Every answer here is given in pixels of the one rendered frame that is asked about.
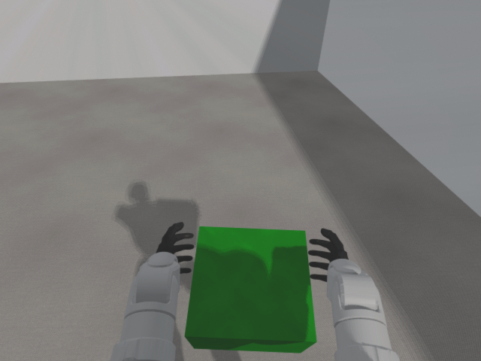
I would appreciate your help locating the robot right forearm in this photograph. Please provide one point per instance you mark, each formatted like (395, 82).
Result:
(358, 316)

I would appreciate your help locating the robot left forearm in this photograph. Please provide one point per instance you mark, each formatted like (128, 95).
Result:
(151, 311)

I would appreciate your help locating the robot right hand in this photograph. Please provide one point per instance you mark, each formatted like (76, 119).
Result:
(334, 245)

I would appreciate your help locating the carton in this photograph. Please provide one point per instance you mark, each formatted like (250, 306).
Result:
(251, 291)

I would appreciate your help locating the robot left hand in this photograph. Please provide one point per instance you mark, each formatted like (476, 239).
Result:
(170, 238)

